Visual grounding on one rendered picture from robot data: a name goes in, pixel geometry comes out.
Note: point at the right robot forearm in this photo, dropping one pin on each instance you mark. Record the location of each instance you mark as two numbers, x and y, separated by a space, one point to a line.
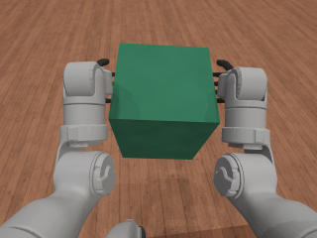
244 90

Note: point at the right robot upper arm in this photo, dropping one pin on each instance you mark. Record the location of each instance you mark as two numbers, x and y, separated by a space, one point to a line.
249 181

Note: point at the left robot forearm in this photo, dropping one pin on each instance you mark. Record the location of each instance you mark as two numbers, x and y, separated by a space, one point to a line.
85 86

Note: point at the robot left hand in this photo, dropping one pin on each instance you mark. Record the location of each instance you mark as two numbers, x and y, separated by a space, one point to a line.
102 62

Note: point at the left robot upper arm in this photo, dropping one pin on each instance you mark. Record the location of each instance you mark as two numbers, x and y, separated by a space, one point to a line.
80 179

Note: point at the robot right hand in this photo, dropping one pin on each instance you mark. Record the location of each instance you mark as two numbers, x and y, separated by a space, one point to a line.
225 64

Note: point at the left robot shin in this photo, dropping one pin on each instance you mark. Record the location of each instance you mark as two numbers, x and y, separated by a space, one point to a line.
130 220

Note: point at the carton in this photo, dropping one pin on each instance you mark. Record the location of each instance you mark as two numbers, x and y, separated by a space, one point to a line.
164 103

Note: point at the left robot thigh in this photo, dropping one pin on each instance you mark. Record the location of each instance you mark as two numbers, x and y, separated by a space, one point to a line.
125 230

